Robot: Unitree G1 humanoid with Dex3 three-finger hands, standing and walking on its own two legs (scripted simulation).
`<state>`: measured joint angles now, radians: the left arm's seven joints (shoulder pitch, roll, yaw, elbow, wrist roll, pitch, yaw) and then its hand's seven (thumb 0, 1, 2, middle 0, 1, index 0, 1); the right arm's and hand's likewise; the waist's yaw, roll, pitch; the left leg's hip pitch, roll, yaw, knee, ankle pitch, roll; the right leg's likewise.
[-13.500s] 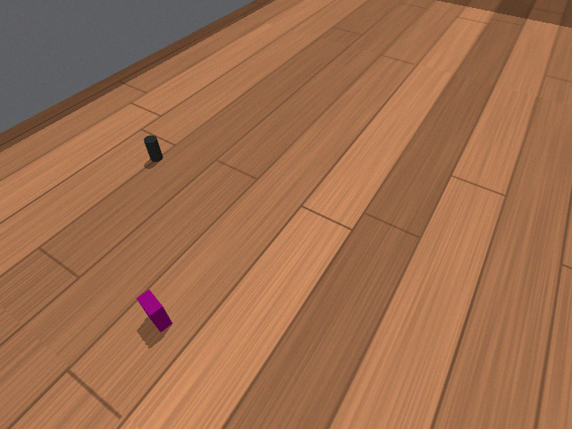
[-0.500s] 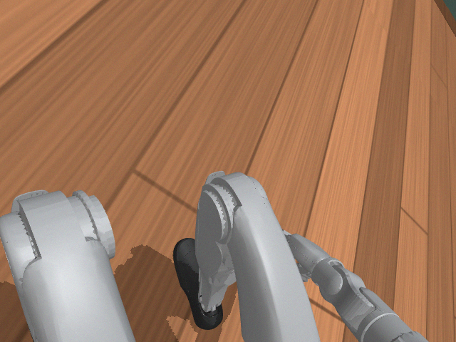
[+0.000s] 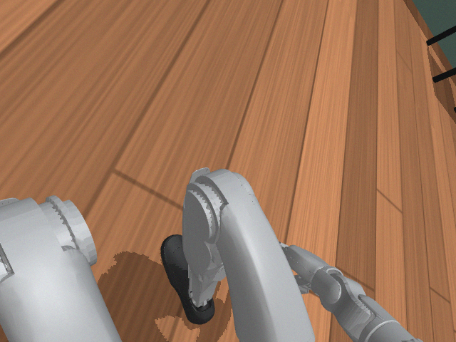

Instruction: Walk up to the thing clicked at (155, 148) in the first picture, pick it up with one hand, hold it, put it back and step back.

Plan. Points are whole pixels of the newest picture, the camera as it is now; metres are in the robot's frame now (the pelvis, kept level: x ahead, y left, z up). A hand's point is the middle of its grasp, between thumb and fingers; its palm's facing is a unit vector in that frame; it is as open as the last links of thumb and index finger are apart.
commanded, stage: close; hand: left
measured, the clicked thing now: out of the picture +0.43 +0.35 -0.21
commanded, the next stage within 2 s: settle in 0.50 s
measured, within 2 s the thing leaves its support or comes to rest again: leaves its support in 1.04 s
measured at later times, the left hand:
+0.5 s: hand out of the picture +0.42 +0.34 -0.17, palm faces +0.53 -0.85 -0.01, open 8.9 cm
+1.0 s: hand out of the picture +0.43 +0.35 -0.16, palm faces +0.52 -0.85 +0.01, open 6.1 cm
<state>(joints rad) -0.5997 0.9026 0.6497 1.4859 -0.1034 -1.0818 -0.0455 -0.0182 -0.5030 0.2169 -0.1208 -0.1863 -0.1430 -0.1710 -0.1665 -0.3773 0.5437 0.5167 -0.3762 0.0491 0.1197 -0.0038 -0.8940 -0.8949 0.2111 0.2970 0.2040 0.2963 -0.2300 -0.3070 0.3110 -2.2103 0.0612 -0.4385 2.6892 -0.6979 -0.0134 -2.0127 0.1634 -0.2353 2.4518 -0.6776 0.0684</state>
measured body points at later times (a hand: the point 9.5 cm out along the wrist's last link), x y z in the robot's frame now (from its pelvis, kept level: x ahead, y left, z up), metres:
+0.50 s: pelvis +0.00 +0.00 +0.00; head +0.22 +0.20 +0.34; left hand +0.39 +0.39 -0.17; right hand +0.19 -0.23 -0.02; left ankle +0.08 +0.13 -0.24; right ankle +0.14 -0.13 -0.24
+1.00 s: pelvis +0.00 +0.00 +0.01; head +0.23 +0.20 +0.33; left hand +0.40 +0.39 -0.16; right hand +0.18 -0.24 -0.02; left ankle +0.08 +0.13 -0.24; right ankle +0.14 -0.13 -0.24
